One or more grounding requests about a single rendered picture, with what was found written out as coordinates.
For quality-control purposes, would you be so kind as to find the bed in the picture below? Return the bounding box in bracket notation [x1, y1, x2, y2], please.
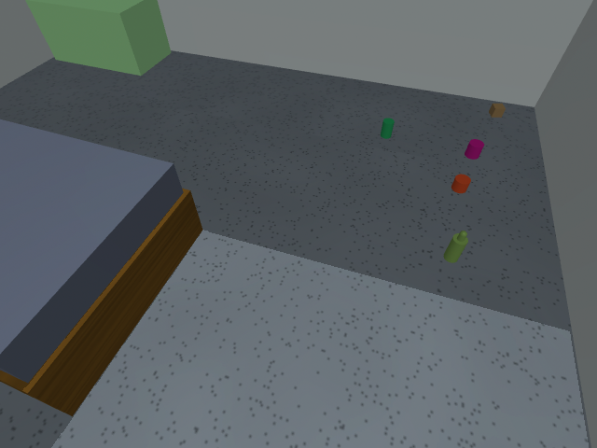
[0, 119, 202, 416]

